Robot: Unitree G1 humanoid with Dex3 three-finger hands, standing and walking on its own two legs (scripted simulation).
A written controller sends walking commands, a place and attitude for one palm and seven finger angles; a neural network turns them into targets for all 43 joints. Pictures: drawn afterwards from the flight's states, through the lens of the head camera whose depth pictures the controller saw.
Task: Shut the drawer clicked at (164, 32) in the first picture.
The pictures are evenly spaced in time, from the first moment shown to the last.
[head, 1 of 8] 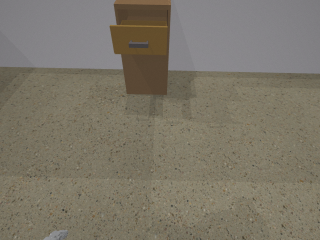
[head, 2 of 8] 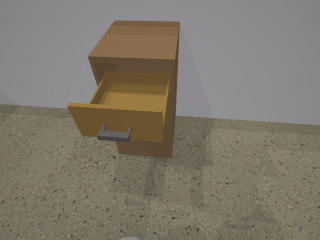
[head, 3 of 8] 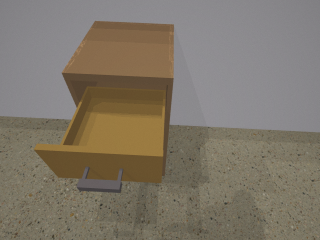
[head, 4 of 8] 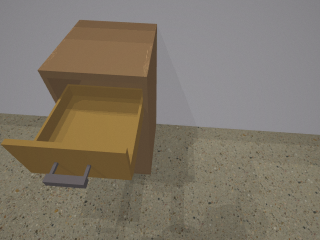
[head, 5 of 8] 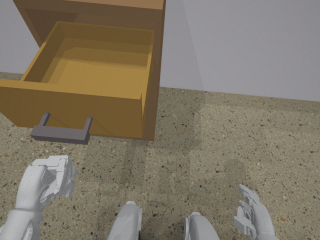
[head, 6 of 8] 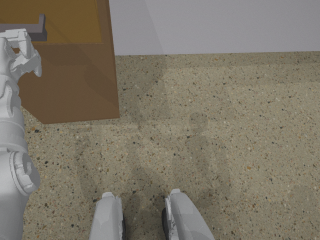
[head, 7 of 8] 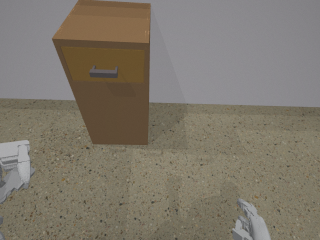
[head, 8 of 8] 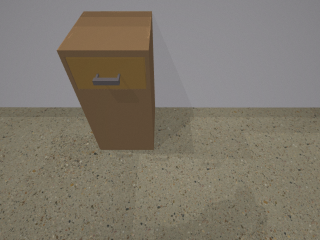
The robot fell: no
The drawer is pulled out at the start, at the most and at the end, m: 0.30 0.30 0.00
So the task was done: yes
